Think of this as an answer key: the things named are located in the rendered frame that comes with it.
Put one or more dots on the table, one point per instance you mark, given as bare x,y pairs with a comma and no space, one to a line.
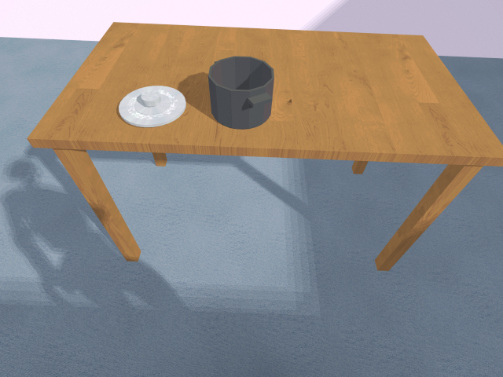
337,95

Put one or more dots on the knob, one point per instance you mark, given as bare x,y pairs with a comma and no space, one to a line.
151,98

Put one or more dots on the pot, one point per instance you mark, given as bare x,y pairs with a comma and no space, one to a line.
241,91

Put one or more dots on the lid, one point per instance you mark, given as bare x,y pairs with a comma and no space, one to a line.
134,112

